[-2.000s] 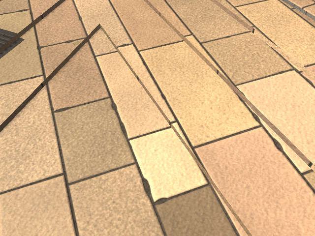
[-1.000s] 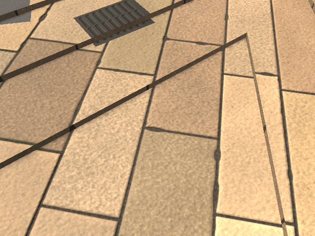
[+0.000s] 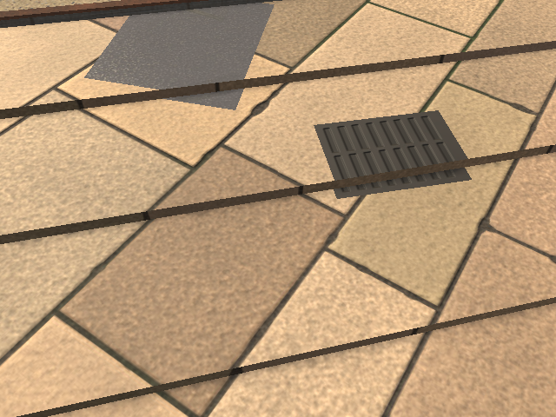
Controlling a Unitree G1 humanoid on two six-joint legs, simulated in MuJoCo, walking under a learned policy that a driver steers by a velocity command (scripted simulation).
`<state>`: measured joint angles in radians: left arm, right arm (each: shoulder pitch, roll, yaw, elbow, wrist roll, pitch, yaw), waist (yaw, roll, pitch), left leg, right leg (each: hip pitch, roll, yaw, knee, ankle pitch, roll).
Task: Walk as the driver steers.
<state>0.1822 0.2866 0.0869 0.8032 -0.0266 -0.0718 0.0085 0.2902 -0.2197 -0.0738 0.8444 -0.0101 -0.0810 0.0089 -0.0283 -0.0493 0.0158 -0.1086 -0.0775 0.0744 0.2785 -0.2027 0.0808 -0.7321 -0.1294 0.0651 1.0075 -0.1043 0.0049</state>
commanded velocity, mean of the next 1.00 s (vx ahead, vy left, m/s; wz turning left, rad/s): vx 0.50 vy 0.00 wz -0.51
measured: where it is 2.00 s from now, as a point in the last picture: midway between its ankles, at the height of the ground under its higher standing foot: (447, 271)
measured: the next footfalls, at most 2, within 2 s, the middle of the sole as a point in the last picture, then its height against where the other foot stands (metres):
right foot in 0.26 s outside the picture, level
left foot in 0.68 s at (271, 346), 0.04 m higher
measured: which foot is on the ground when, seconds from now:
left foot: down 0.00-0.28, up 0.30-0.66, down 0.68-1.00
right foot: up 0.00-0.24, down 0.26-0.74, up 0.76-1.00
